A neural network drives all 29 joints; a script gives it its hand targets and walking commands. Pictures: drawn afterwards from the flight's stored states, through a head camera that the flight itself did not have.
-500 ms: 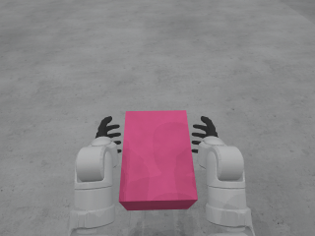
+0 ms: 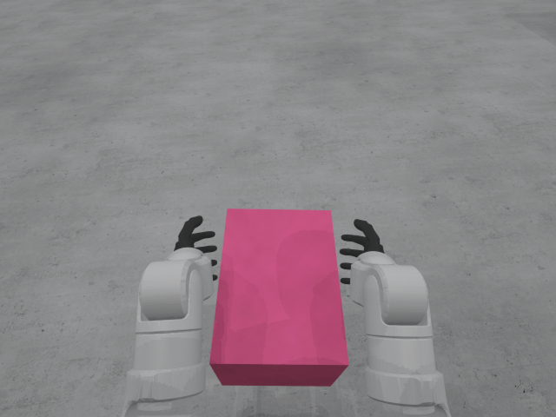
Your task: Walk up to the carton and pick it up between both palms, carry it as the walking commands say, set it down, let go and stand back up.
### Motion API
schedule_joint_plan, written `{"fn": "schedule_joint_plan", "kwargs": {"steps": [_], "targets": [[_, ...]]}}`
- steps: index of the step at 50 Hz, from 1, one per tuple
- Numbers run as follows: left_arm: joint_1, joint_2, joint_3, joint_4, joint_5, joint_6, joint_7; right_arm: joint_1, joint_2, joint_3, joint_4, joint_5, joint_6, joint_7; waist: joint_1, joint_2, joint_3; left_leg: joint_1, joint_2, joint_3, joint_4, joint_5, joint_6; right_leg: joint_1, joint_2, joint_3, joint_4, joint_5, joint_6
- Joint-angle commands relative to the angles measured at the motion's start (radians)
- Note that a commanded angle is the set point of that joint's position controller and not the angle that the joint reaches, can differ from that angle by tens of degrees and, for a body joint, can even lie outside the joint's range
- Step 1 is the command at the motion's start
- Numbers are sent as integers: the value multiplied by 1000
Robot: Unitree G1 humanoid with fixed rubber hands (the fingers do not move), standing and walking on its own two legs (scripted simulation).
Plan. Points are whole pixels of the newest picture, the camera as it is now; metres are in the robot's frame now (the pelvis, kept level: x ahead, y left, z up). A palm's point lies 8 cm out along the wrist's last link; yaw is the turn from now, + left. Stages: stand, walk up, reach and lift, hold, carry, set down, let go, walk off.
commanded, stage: carry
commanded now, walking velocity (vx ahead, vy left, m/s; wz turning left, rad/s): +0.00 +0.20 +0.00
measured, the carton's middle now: (277, 295) +0.32 -0.01 -0.02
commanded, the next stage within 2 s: none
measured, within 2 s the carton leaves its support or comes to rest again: neither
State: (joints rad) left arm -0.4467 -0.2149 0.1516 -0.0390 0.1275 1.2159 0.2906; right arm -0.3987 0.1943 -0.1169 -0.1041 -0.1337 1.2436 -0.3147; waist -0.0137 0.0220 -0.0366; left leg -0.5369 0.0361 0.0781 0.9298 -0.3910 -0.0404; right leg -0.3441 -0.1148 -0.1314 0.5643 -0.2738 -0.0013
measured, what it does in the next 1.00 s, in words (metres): steps to the left: left foot, then right foot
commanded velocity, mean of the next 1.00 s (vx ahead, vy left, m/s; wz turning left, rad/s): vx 0.08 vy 0.04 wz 0.00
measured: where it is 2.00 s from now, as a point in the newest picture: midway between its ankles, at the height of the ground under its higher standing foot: (213, 376)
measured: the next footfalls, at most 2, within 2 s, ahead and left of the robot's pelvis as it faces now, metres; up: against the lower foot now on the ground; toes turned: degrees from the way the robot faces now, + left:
left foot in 0.18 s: +0.05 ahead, +0.22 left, +0.00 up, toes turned +8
right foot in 0.40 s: +0.00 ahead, -0.03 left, +0.00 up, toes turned -8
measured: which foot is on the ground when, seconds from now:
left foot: up 0.00-0.16, down 0.18-1.00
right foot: down 0.00-0.18, up 0.20-0.38, down 0.40-1.00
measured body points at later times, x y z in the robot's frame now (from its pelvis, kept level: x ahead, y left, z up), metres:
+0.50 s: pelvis -0.04 +0.10 +0.00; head -0.05 +0.09 +0.45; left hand +0.27 +0.23 +0.09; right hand +0.27 -0.03 +0.08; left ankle +0.01 +0.21 -0.74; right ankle -0.04 -0.03 -0.74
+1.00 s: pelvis -0.04 +0.10 +0.00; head -0.06 +0.10 +0.45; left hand +0.27 +0.22 +0.10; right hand +0.26 -0.03 +0.09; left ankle +0.00 +0.21 -0.72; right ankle -0.04 -0.03 -0.74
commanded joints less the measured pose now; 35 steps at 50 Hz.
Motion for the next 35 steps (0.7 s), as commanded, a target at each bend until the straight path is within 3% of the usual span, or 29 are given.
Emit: {"fn": "schedule_joint_plan", "kwargs": {"steps": [1, 4, 6, 7, 8, 9, 10, 11, 14, 18, 20, 21, 22, 23, 26, 29, 35], "targets": [[-448, -1034, -550, -53, -414, 0, -425, -592, 1105, 664, -50, 479, -30, 410, 40, -241, -333, -51, 32, -20, -16, -10, -37, 301, -223, 157, -128, 533, -100], [-404, -1008, -552, -41, -393, 5, -419, -543, 1095, 638, -3, 474, -16, 411, 46, -277, -342, 39, 19, 10, -171, -12, -39, 286, -215, 123, -111, 551, -92], [-402, -1003, -564, -49, -390, 6, -416, -521, 1096, 623, 24, 469, -10, 415, 44, -287, -344, 125, -12, 64, -349, 53, -34, 263, -181, 90, -72, 441, -63], [-406, -1003, -572, -54, -394, 7, -415, -504, 1098, 618, 35, 467, -10, 418, 32, -257, -350, 218, -21, 99, -500, 172, -27, 225, -150, 64, -29, 334, -25], [-405, -1008, -586, -58, -395, 6, -414, -487, 1096, 612, 45, 466, -11, 421, 27, -158, -370, 363, 29, 54, -584, 240, -19, 133, -119, 44, 44, 229, 23], [-399, -1011, -597, -50, -399, 4, -414, -483, 1085, 603, 44, 466, -13, 426, 24, 29, -375, 467, 214, -148, -610, 416, 15, -18, -74, 21, 150, -42, 74], [-423, -1024, -603, -45, -404, 12, -416, -476, 1080, 593, 55, 454, -24, 427, 23, 289, -353, 437, 352, -301, -616, 564, 111, -128, 8, 8, 214, -302, 98], [-482, -1043, -635, -58, -435, 11, -417, -473, 1087, 579, 62, 445, -23, 430, 17, 263, -328, 400, 312, -230, -564, 616, 142, -98, -15, 69, 310, -334, 80], [-589, -1093, -678, -114, -488, 9, -424, -484, 1091, 533, 38, 405, -42, 431, 11, 234, -356, 411, 259, -125, -548, 508, 139, -120, 11, 73, 352, -246, 63], [-528, -1084, -662, -75, -496, 30, -428, -482, 1059, 521, 0, 375, -50, 409, 11, 167, -384, 423, 240, -85, -504, 491, 145, 10, 57, 20, 70, -134, 53], [-469, -1082, -643, -35, -479, 39, -432, -458, 1050, 528, 9, 365, -46, 403, 20, 133, -391, 369, 216, -77, -463, 473, 100, 164, 31, 34, -157, 50, 44], [-445, -1083, -632, -17, -470, 42, -435, -447, 1058, 534, 26, 363, -44, 402, 21, 74, -397, 324, 197, -71, -424, 451, 66, 224, -44, 111, -201, 96, 32], [-450, -1083, -624, 16, -467, 36, -440, -487, 1055, 556, 5, 376, -38, 405, 10, -74, -356, 297, 130, -48, -441, 333, 36, 152, -114, 203, -161, 153, 3], [-448, -1086, -608, 19, -462, 33, -444, -530, 1072, 583, -20, 393, -34, 406, 10, -127, -327, 329, 125, -45, -456, 247, 34, 89, -109, 173, -163, 127, 1], [-442, -1078, -571, 38, -438, 32, -438, -573, 1090, 603, -17, 432, -22, 415, 19, -84, -307, 318, 146, -72, -496, 236, 42, 64, -58, 113, -157, -1, 21], [-443, -1063, -567, 31, -416, 25, -424, -551, 1084, 596, 35, 448, -13, 430, 25, -26, -300, 258, 160, -88, -541, 191, 41, 118, -34, 94, -112, 29, 24], [-486, -1061, -575, 27, -404, 1, -416, -548, 1081, 561, 92, 439, -26, 445, 25, 18, -276, 242, 160, -85, -570, 99, 29, 95, -20, 101, -113, 4, 15]]}}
